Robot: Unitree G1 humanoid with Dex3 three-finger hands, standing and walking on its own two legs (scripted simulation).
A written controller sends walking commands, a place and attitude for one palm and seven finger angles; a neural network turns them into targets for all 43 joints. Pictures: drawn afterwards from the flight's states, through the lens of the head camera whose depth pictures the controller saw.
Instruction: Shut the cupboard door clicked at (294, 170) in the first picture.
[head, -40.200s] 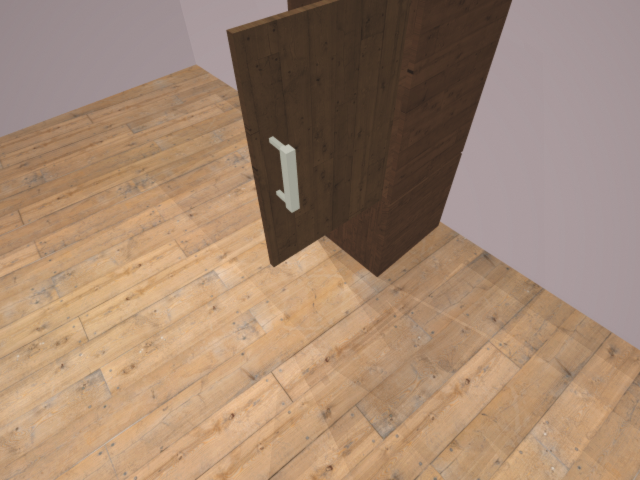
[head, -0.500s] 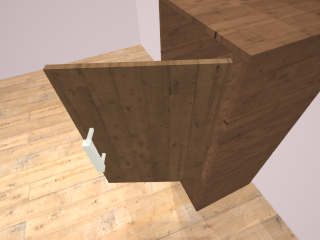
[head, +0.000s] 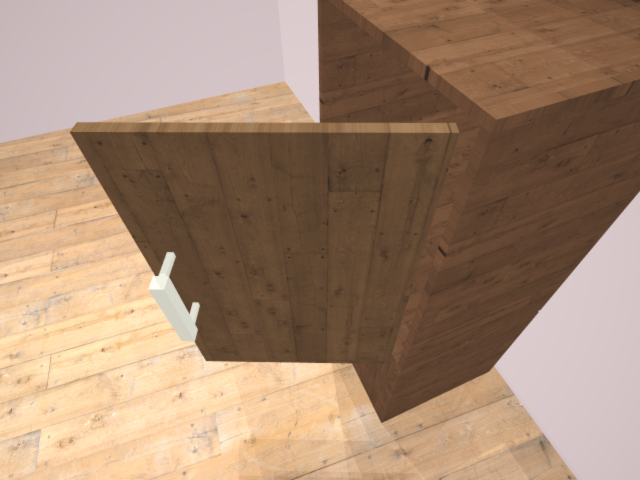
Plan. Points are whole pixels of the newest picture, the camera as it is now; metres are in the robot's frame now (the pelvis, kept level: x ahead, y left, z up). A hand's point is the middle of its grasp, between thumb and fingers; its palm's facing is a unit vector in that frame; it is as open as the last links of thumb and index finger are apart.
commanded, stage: look again from close up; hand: left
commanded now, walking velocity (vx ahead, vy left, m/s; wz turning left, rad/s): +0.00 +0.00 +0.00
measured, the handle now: (179, 299) +0.37 +0.25 -0.04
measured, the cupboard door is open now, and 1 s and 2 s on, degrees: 66 66 66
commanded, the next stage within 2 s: shuffle to correct the standing spot in 0.54 s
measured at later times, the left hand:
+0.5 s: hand out of the picture -0.02 +0.16 -0.17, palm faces +0.03 -0.98 -0.19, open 7.3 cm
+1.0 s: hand out of the picture -0.02 +0.19 -0.18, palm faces +0.04 -0.97 -0.22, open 7.3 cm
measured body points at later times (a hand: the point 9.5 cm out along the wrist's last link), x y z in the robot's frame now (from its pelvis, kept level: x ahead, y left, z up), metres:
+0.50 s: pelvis +0.00 +0.00 +0.00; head +0.02 -0.01 +0.45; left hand -0.02 +0.21 -0.16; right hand -0.03 -0.19 -0.17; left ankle -0.05 +0.12 -0.74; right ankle +0.00 -0.08 -0.74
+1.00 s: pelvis -0.04 +0.02 -0.01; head +0.00 +0.01 +0.44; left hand -0.02 +0.25 -0.17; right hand -0.03 -0.20 -0.17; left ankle -0.05 +0.12 -0.74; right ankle +0.00 -0.08 -0.74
